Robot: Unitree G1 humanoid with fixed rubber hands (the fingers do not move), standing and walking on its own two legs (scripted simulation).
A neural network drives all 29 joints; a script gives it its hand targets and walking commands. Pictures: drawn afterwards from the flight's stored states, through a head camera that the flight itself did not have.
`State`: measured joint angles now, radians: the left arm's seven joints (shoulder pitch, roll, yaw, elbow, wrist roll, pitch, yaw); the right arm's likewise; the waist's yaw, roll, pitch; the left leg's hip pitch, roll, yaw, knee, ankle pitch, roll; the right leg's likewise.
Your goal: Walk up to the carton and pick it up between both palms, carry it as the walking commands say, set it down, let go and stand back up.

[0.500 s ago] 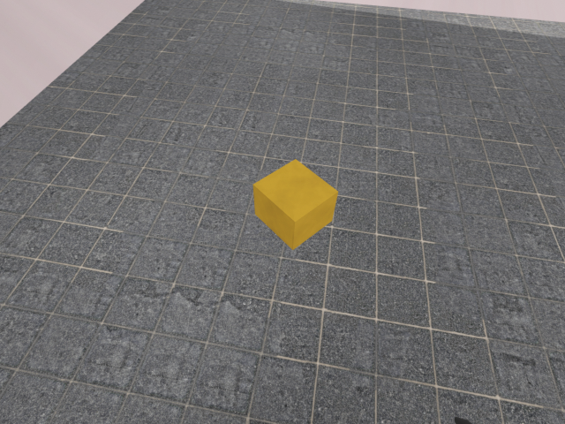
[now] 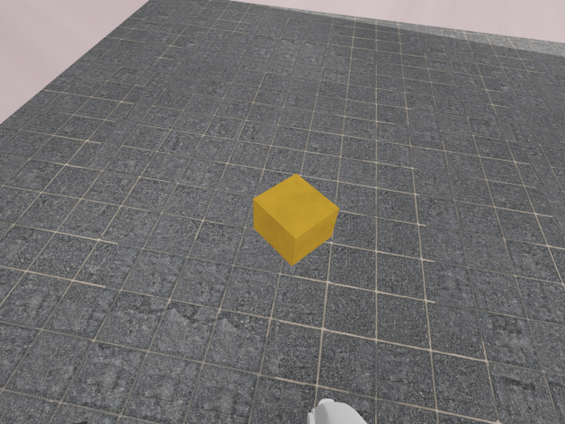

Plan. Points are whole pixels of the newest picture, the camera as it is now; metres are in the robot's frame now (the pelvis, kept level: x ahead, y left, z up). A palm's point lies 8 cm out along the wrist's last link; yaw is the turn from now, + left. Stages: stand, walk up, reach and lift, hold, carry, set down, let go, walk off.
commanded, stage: walk up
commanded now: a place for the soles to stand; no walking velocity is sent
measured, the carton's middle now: (294, 218) +0.99 -0.10 -0.67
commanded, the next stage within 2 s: none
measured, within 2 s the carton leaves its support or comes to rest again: neither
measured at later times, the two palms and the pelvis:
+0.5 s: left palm (102, 351) +0.25 +0.29 -0.11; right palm (480, 347) +0.26 -0.35 -0.11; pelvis +0.17 -0.02 -0.01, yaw +0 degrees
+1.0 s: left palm (138, 265) +0.42 +0.27 -0.11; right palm (456, 267) +0.41 -0.36 -0.11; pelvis +0.32 -0.04 -0.02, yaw -1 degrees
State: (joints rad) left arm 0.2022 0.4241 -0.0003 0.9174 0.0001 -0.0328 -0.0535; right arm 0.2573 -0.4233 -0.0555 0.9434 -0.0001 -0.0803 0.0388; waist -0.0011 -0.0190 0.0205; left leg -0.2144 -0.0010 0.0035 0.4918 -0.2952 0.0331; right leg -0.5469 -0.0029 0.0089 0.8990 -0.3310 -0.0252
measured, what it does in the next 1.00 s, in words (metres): walks ahead: right foot, then left foot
